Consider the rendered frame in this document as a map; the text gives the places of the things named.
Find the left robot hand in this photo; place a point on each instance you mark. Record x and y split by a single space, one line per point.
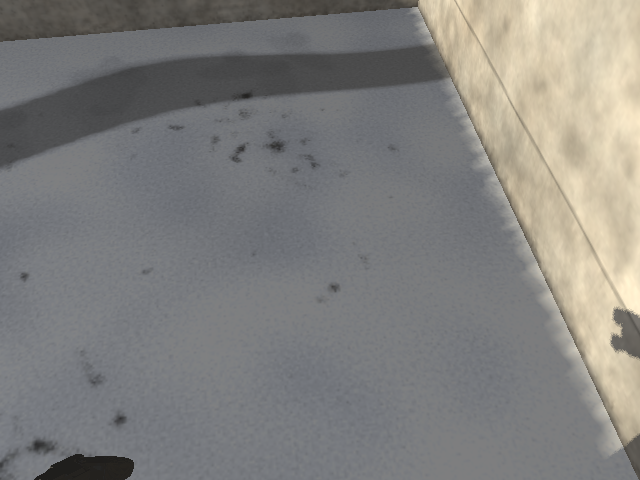
78 467

